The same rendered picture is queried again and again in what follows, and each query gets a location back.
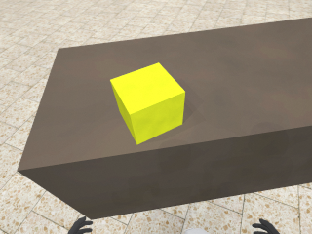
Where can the pedestal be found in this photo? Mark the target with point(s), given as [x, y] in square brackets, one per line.
[246, 125]

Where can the right robot hand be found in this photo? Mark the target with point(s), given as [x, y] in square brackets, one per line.
[265, 225]

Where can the carton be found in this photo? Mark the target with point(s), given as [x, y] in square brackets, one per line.
[150, 101]

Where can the left robot hand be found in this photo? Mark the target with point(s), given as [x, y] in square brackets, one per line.
[75, 229]

